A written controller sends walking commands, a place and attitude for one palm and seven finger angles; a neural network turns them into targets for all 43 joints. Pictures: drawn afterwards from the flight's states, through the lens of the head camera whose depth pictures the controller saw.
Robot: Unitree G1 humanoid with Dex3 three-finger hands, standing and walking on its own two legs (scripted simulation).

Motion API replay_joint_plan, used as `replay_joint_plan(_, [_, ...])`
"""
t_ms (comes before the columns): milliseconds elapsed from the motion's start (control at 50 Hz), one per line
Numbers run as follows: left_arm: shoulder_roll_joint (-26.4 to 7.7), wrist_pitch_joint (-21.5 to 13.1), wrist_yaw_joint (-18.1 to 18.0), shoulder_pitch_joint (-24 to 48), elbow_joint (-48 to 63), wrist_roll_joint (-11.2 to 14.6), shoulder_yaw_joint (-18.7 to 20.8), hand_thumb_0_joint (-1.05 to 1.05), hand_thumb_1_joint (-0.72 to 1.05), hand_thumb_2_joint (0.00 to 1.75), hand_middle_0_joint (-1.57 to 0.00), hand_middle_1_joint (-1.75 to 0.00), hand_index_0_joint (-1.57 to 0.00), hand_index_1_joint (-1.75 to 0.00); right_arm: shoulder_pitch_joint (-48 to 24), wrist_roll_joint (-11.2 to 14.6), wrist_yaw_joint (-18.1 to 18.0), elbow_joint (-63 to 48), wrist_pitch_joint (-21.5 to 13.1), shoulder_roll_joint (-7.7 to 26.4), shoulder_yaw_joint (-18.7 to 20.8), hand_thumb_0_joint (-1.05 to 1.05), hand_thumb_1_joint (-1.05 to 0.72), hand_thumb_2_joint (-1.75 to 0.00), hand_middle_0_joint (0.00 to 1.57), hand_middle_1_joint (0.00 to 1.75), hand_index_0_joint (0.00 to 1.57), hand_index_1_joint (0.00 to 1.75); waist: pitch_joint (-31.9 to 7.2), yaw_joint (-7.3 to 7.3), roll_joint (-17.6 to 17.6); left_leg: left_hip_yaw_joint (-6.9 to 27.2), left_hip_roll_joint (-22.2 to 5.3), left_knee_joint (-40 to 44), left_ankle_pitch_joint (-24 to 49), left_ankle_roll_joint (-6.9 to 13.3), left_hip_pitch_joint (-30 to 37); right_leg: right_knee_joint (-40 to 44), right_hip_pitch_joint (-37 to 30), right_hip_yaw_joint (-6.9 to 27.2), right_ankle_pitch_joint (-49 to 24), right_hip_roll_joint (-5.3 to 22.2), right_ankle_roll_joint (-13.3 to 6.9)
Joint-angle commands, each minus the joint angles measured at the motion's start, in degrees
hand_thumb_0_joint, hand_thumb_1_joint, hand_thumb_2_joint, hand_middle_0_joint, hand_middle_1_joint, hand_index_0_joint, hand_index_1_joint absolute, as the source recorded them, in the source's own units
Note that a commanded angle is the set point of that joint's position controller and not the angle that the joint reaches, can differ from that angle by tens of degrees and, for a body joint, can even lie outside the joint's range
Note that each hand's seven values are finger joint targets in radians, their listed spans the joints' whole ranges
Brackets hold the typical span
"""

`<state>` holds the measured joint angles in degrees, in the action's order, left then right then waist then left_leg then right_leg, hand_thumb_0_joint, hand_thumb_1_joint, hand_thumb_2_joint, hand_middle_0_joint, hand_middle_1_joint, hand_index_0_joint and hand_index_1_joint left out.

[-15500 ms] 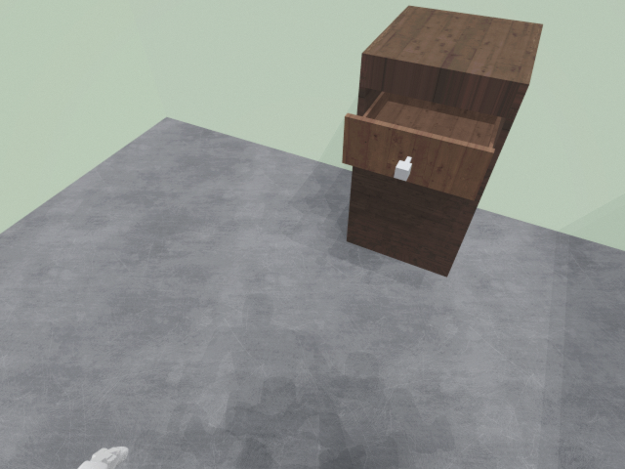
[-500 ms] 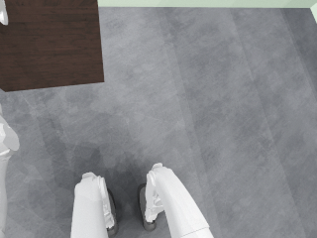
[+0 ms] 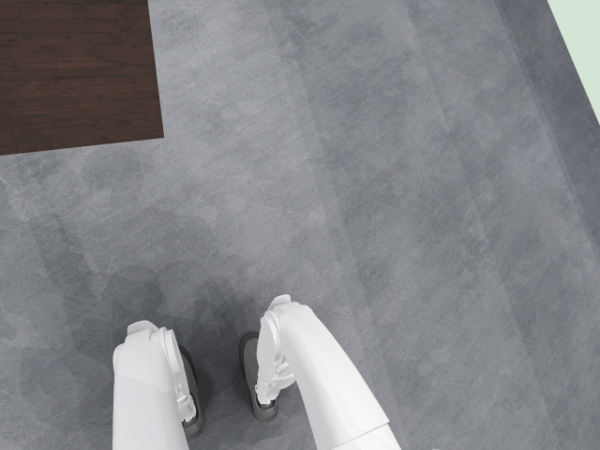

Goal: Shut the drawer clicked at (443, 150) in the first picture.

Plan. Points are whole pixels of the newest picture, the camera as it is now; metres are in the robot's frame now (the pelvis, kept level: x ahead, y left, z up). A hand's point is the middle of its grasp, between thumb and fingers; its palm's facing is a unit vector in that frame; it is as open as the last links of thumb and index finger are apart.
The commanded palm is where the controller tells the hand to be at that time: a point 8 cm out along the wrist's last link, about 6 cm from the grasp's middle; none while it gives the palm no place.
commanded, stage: pull the fist back off the drawer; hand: left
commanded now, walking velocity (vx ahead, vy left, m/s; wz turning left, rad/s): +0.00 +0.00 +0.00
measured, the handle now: out of the picture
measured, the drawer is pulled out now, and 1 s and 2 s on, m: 0.00 0.00 0.00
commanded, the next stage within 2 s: draw the hand back to the body in 0.52 s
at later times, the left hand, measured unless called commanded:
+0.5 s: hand out of the picture +0.60 +0.25 +0.06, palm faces +0.12 -0.99 -0.04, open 3.2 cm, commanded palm +0.59 +0.26 +0.07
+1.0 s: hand out of the picture +0.47 +0.26 +0.17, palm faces +0.19 -0.98 -0.04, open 3.3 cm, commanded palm +0.44 +0.30 +0.18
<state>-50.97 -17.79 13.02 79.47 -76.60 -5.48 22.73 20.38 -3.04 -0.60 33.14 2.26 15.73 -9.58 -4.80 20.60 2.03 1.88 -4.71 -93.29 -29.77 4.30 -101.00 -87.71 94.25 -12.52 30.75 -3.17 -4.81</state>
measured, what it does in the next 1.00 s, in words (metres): rises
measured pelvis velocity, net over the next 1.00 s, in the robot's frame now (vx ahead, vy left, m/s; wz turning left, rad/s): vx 0.09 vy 0.01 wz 0.11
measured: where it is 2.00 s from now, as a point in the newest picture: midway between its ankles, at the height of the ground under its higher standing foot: (225, 399)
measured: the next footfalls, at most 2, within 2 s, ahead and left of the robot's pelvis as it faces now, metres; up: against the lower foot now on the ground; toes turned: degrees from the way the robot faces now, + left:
none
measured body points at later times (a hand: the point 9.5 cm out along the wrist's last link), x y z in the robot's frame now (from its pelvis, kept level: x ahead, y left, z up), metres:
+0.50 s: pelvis +0.04 +0.02 +0.03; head +0.26 +0.06 +0.43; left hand +0.59 +0.31 +0.07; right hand +0.03 -0.24 -0.06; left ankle +0.08 +0.09 -0.52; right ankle +0.08 -0.08 -0.52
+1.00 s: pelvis +0.09 +0.01 +0.13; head +0.20 +0.04 +0.57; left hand +0.46 +0.32 +0.18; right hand +0.21 -0.23 +0.02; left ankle +0.08 +0.09 -0.52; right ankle +0.08 -0.08 -0.52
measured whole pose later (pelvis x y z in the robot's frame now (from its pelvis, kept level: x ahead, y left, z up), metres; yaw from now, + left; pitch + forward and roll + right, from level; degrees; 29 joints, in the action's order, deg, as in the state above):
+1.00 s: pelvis +0.09 +0.01 +0.13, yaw +6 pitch +24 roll -4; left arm -20.5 -18.6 9.5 22.6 -33.9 11.2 16.6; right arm 16.3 2.3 1.3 32.5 2.7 14.4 -2.0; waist -10.5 4.7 1.8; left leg -1.2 -1.3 -64.7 -29.1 3.2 -59.2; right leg -60.6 54.1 -7.1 30.3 -2.9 -3.2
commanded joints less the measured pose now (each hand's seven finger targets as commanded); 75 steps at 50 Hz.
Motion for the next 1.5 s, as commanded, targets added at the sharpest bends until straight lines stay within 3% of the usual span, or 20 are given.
replay_joint_plan(0, [-16.57,-1.48,-1.02,28.09,14.54,1.57,2.8,0.0,0.9,0.9,-1.4,-1.6,-1.4,-1.6,14.53,-0.05,-1.01,-0.4,-0.04,13.92,4.21,0.0,-0.9,-0.9,0.2,0.3,0.2,0.3,-35.63,0.2,21.45,8.36,0.52,10.93,2.3,-0.62,32.44,12.84,-14.68,10.62,-1.77,-1.1,2.96])
replay_joint_plan(180, [-14.03,-0.78,-0.76,18.5,19.91,4.04,6.16,0.0,0.9,0.9,-1.4,-1.6,-1.4,-1.6,14.92,0.22,-0.12,-1.04,0.09,13.83,5.41,0.0,-0.9,-0.9,0.2,0.3,0.2,0.3,-40.08,-3.79,20.08,9.9,-0.23,13.55,6.36,-1.33,39.54,12.04,-14.96,8.73,-4.26,-1.33,2.91])
replay_joint_plan(400, [-2.73,-3.89,-1.67,1.98,28.35,7.93,6.37,0.0,0.9,0.9,-1.4,-1.6,-1.4,-1.6,14.05,0.53,1.86,-0.23,0.33,12.72,8.66,0.0,-0.9,-0.9,0.2,0.3,0.2,0.3,-41.5,-7.51,16.34,9.47,-0.54,15.62,19.68,-2.39,49.17,13.85,-17.84,8.34,-11.13,-1.12,2.98])
replay_joint_plan(500, [1.75,-6.96,-2.34,2.74,26.75,8.75,4.7,0.0,0.9,0.9,-1.4,-1.6,-1.4,-1.6,13.91,0.36,2.21,1.94,0.22,11.91,9.54,0.0,-0.9,-0.9,0.2,0.3,0.2,0.3,-37.76,-5.87,12.7,7.88,0.11,14.41,23.54,-2.02,47.48,14.84,-19.91,8.92,-14.65,-1.03,3.23])
replay_joint_plan(520, [-0.16,-7.75,-2.38,1.95,27.45,8.6,6.01,0.0,0.9,0.9,-1.4,-1.6,-1.4,-1.6,13.78,0.32,2.23,1.84,0.39,11.99,9.53,0.0,-0.9,-0.9,0.2,0.3,0.2,0.3,-38.6,-6.8,13.65,7.5,0.21,14.38,25.04,-2.16,47.92,14.66,-20.98,9.02,-15.74,-0.95,3.11])
replay_joint_plan(600, [5.97,-9.93,-1.69,0.28,26.55,8.26,1.51,0.0,0.9,0.9,-1.4,-1.6,-1.4,-1.6,12.94,0.17,2.87,2.38,1.01,11.38,10.17,0.0,-0.9,-0.9,0.2,0.3,0.2,0.3,-38.71,-6.59,15.94,8.03,0.33,14.39,29.82,-2.71,53.12,14.64,-18.74,8.76,-17.62,-0.71,2.77])
replay_joint_plan(660, [5.12,-9.55,-0.25,-10.14,39.35,10.65,2.84,0.0,0.9,0.9,-1.4,-1.6,-1.4,-1.6,11.26,1.53,3.34,-0.96,1.97,11.36,11.09,0.0,-0.9,-0.9,0.2,0.3,0.2,0.3,-49.94,-11.91,19.46,7.1,0.74,18.37,39.36,-3.52,63.72,17.45,-28.7,9.74,-24.04,-0.63,2.5])
replay_joint_plan(720, [6.87,-5.96,0.41,-22.38,49.24,13.51,2.89,0.0,0.9,0.9,-1.4,-1.6,-1.4,-1.6,9.97,3.41,3.58,-3.46,2.61,10.77,11.83,0.0,-0.9,-0.9,0.2,0.3,0.2,0.3,-52.81,-14.57,16.77,6.66,1.13,22.51,46.05,-3.59,69.07,21.32,-38.04,9.68,-30.19,-0.51,2.9])
replay_joint_plan(780, [11.98,-2.61,-0.44,-30.89,58.31,16.28,0.42,0.0,0.9,0.9,-1.4,-1.6,-1.4,-1.6,7.69,4.92,2.99,-5.01,1.65,9.78,12.1,0.0,-0.9,-0.9,0.2,0.3,0.2,0.3,-49.88,-14.59,10.47,5.28,1.75,26.01,44.82,-2.66,68.65,25.55,-45.3,10.18,-34.51,-0.3,3.58])
replay_joint_plan(860, [16.68,-2.35,-3.47,-36.2,58.91,18.46,-0.92,0.0,0.9,0.9,-1.4,-1.6,-1.4,-1.6,4.93,5.35,1.46,-4.15,-0.18,8.43,11.81,0.0,-0.9,-0.9,0.2,0.3,0.2,0.3,-36.5,-13.1,1.91,2.07,2.91,30.42,30.97,-1.77,61.01,30.63,-51.91,10.65,-32.43,-0.1,4.47])
replay_joint_plan(960, [23.57,-5.14,-2.94,-41.23,52.03,17.08,-8.17,0.0,0.9,0.9,-1.4,-1.6,-1.4,-1.6,2.62,5.29,1.06,-3.54,-1.0,8.0,11.52,0.0,-0.9,-0.9,0.2,0.3,0.2,0.3,-22.47,-12.79,3.78,1.05,3.35,35.32,24.27,-2.23,63.34,34.95,-49.5,10.51,-23.99,-0.22,3.8])
replay_joint_plan(1000, [24.7,-5.13,-0.81,-44.43,52.54,17.23,-10.34,0.0,0.9,0.9,-1.4,-1.6,-1.4,-1.6,1.65,5.56,1.09,-4.64,-0.84,8.21,11.54,0.0,-0.9,-0.9,0.2,0.3,0.2,0.3,-21.52,-13.54,5.51,1.1,3.53,37.11,25.33,-2.3,67.17,36.66,-50.98,10.43,-24.16,-0.14,3.42])
replay_joint_plan(1100, [20.73,-3.96,1.82,-54.41,60.92,20.95,-6.17,0.0,0.9,0.9,-1.4,-1.6,-1.4,-1.6,-2.89,6.51,0.21,-9.3,-0.82,7.75,10.96,0.0,-0.9,-0.9,0.2,0.3,0.2,0.3,-22.54,-17.65,5.59,0.89,4.01,42.3,27.45,-2.12,72.1,40.11,-61.03,10.53,-27.22,0.21,3.11])
replay_joint_plan(1120, [14.0,-0.13,-5.77,-57.05,64.97,12.95,-5.6,0.0,0.9,0.9,-1.4,-1.6,-1.4,-1.6,-7.22,6.63,-0.58,-10.75,1.07,6.59,11.15,0.0,-0.9,-0.9,0.2,0.3,0.2,0.3,-25.93,-21.78,6.82,0.42,4.07,46.44,28.33,-2.85,77.42,43.07,-64.33,13.24,-25.12,1.86,2.19])
replay_joint_plan(1140, [19.41,2.27,-9.75,-59.28,70.35,12.68,-8.49,0.0,0.9,0.9,-1.4,-1.6,-1.4,-1.6,-7.82,6.48,-1.36,-12.73,1.49,5.29,10.83,0.0,-0.9,-0.9,0.2,0.3,0.2,0.3,-23.46,-19.99,6.96,0.18,3.93,48.36,27.15,-2.95,78.97,44.82,-64.79,12.61,-24.71,1.95,2.49])
replay_joint_plan(1160, [19.71,3.88,-12.06,-63.17,71.75,12.67,-7.87,0.0,0.9,0.9,-1.4,-1.6,-1.4,-1.6,-8.3,6.48,-2.01,-13.35,1.46,5.33,10.65,0.0,-0.9,-0.9,0.2,0.3,0.2,0.3,-19.72,-20.27,3.33,0.71,3.58,49.94,24.58,-3.04,77.16,45.94,-65.61,12.2,-23.31,1.96,2.56])
replay_joint_plan(1180, [20.82,5.22,-13.62,-63.4,73.44,12.21,-9.6,0.0,0.9,0.9,-1.4,-1.6,-1.4,-1.6,-9.64,6.59,-2.58,-13.47,1.54,5.3,10.28,0.0,-0.9,-0.9,0.2,0.3,0.2,0.3,-17.74,-19.93,4.76,0.41,3.58,51.4,22.93,-2.72,77.47,47.38,-66.5,12.67,-22.64,2.08,2.56])
replay_joint_plan(1260, [20.68,8.4,-18.88,-63.8,77.62,10.88,-9.97,0.0,0.9,0.9,-1.4,-1.6,-1.4,-1.6,-11.81,6.54,-4.63,-13.11,1.31,5.34,9.78,0.0,-0.9,-0.9,0.2,0.3,0.2,0.3,-10.95,-18.96,-0.59,0.51,3.22,56.83,17.12,-1.97,79.4,53.1,-70.98,13.04,-18.99,2.67,3.17])
replay_joint_plan(1420, [24.39,10.76,-20.32,-77.49,88.09,10.45,-12.41,0.0,0.9,0.9,-1.4,-1.6,-1.4,-1.6,-14.72,6.2,-4.81,-11.11,-2.93,4.72,8.72,0.0,-0.9,-0.9,0.2,0.3,0.2,0.3,-6.34,-20.8,2.22,2.12,2.57,65.47,22.08,-2.43,91.62,60.62,-78.8,11.86,-22.07,3.08,2.65])
replay_joint_plan(1480, [23.15,11.25,-19.81,-86.36,91.38,10.94,-9.67,0.0,0.9,0.9,-1.4,-1.6,-1.4,-1.6,-15.53,5.88,-4.23,-10.74,-4.1,4.7,8.72,0.0,-0.9,-0.9,0.2,0.3,0.2,0.3,-3.46,-21.89,-1.0,1.97,2.53,67.64,24.38,-2.54,92.34,63.23,-81.9,11.67,-24.18,2.95,2.66])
